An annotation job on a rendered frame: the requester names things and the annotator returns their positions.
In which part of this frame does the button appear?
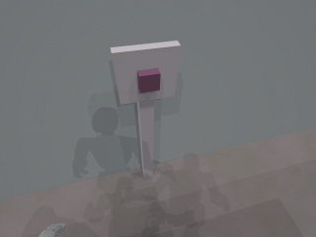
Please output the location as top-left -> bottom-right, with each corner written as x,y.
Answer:
137,68 -> 161,94

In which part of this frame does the robot left hand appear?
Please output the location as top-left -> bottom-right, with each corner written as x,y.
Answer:
39,223 -> 66,237

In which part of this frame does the panel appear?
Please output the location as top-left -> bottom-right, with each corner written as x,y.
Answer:
111,40 -> 181,179

